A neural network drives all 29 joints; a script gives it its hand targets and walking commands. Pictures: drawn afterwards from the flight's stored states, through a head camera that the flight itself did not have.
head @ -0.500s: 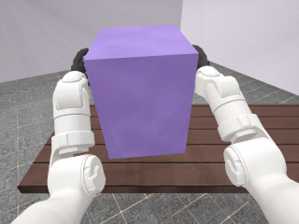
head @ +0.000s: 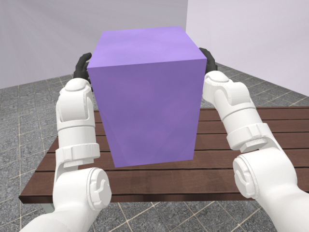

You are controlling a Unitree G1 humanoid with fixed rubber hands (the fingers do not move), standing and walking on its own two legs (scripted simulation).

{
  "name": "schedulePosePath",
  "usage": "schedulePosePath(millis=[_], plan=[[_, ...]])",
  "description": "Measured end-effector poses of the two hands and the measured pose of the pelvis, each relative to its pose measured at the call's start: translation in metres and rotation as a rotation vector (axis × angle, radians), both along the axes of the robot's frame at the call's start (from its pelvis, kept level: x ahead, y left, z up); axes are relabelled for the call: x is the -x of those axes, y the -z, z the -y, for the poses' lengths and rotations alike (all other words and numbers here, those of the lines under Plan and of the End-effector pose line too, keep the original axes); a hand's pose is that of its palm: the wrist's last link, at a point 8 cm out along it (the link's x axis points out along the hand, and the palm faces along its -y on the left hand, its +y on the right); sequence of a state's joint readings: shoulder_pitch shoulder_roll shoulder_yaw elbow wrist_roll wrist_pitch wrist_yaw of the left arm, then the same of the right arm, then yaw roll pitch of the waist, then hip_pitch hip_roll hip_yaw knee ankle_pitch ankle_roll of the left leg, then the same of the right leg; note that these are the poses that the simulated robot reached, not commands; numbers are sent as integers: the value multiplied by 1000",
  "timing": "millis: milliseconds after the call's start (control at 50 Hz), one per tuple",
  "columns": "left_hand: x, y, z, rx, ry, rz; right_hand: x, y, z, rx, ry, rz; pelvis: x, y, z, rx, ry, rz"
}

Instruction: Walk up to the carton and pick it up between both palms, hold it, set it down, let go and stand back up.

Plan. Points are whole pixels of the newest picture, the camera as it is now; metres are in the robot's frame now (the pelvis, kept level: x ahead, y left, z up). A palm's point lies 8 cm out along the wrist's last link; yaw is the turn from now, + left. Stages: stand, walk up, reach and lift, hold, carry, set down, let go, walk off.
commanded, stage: hold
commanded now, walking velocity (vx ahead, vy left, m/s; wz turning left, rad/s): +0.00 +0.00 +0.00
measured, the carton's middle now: (148, 95) +0.39 +0.00 +0.23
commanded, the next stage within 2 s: none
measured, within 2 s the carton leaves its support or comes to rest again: neither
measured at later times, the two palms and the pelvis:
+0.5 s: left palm (81, 83) +0.37 +0.15 +0.29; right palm (208, 76) +0.36 -0.15 +0.29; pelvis +0.00 +0.00 +0.00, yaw +0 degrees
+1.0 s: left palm (80, 82) +0.36 +0.16 +0.30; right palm (208, 76) +0.36 -0.15 +0.29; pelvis +0.00 +0.00 +0.00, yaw +0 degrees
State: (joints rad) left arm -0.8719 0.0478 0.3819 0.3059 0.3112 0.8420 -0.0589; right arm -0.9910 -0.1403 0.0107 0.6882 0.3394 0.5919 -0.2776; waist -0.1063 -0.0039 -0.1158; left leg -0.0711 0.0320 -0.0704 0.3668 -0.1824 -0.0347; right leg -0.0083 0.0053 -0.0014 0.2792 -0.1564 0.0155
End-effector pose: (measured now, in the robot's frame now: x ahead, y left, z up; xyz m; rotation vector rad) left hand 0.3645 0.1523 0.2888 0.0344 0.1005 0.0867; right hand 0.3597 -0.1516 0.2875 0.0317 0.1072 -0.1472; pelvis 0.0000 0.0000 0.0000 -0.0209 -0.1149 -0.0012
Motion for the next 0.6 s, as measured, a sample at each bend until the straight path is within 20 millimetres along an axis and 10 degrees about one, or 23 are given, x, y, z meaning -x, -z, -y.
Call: schedulePosePath(millis=[600], plan=[[0, -3, -1, 3, 10, -2, 2, -2, -1, 2, 8, -5, 2, 0, 0, -1, 0, 3]])
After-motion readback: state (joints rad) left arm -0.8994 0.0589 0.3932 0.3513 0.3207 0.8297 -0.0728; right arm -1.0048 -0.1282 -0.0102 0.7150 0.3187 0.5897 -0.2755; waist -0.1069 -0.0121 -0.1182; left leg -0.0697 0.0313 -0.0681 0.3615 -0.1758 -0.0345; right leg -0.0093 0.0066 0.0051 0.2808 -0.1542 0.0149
